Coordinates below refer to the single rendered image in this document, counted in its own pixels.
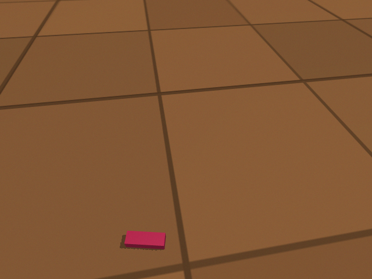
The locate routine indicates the carton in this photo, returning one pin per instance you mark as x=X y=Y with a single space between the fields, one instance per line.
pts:
x=142 y=239

